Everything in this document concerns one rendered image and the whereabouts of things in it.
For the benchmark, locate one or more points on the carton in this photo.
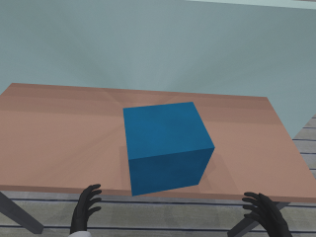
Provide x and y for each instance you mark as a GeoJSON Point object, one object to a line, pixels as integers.
{"type": "Point", "coordinates": [168, 147]}

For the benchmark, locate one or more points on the right robot hand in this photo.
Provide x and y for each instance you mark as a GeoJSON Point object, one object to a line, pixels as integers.
{"type": "Point", "coordinates": [270, 217]}

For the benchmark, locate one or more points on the left robot hand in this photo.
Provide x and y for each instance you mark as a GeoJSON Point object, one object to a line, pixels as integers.
{"type": "Point", "coordinates": [82, 212]}

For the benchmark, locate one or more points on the table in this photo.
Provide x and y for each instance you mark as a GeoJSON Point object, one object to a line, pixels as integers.
{"type": "Point", "coordinates": [63, 139]}

